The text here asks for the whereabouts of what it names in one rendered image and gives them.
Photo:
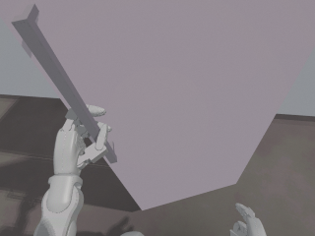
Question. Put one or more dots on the robot left forearm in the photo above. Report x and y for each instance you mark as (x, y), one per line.
(60, 206)

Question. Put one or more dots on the fridge door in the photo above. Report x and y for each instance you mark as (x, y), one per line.
(190, 87)

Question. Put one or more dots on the handle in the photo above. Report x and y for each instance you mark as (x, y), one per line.
(31, 34)

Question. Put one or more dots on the robot right hand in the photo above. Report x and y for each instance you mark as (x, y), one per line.
(253, 226)

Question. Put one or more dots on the robot left hand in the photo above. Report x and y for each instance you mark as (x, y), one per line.
(70, 142)

